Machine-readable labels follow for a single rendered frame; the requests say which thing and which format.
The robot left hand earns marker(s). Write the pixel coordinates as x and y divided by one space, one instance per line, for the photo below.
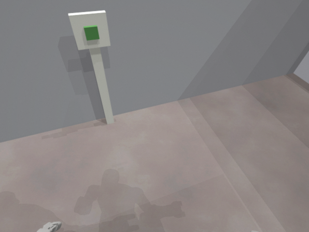
50 227

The panel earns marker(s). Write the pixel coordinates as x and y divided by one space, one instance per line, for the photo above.
78 21

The button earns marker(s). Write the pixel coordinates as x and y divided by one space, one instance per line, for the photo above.
91 32

